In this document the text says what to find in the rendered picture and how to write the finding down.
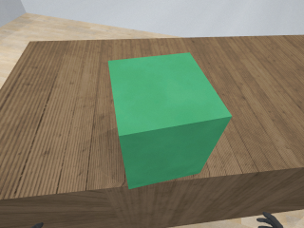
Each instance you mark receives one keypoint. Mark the pedestal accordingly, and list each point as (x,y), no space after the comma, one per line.
(61,161)

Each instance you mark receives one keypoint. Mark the right robot hand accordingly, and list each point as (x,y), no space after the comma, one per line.
(269,219)

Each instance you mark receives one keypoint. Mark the carton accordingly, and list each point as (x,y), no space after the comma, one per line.
(169,117)

